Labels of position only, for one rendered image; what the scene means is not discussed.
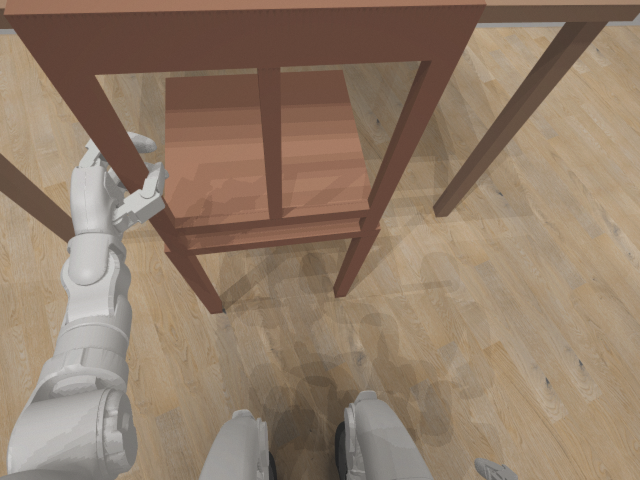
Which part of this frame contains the right robot thigh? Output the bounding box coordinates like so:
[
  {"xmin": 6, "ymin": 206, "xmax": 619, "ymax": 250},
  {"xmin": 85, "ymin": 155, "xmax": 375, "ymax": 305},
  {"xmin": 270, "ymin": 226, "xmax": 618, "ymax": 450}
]
[{"xmin": 344, "ymin": 399, "xmax": 434, "ymax": 480}]

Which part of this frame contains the left robot forearm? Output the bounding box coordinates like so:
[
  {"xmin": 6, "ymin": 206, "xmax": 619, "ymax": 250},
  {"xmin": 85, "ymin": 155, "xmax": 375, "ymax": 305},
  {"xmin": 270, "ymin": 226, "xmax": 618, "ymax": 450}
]
[{"xmin": 6, "ymin": 232, "xmax": 132, "ymax": 475}]

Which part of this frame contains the chair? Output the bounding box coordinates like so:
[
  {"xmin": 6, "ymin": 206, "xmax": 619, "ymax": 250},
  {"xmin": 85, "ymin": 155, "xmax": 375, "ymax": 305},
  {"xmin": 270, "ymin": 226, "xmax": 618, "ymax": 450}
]
[{"xmin": 3, "ymin": 0, "xmax": 487, "ymax": 314}]

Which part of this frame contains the left robot hand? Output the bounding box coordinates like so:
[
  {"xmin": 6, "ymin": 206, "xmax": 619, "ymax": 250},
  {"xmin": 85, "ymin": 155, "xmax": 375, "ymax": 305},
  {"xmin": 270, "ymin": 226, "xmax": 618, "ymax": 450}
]
[{"xmin": 70, "ymin": 131, "xmax": 169, "ymax": 241}]

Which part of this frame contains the right robot hand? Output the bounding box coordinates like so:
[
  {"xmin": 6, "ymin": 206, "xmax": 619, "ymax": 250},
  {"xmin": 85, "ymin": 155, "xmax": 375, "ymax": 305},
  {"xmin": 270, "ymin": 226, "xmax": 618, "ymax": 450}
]
[{"xmin": 474, "ymin": 458, "xmax": 518, "ymax": 480}]

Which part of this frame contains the right robot shin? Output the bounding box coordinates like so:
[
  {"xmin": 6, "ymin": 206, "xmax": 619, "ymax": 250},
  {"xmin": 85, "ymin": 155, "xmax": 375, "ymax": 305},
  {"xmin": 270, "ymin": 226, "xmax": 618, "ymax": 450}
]
[{"xmin": 345, "ymin": 391, "xmax": 389, "ymax": 480}]

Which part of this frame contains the left robot upper arm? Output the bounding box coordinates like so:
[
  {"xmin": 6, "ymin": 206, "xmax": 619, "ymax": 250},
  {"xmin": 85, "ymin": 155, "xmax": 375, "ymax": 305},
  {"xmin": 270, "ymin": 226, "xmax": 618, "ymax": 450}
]
[{"xmin": 0, "ymin": 388, "xmax": 138, "ymax": 480}]

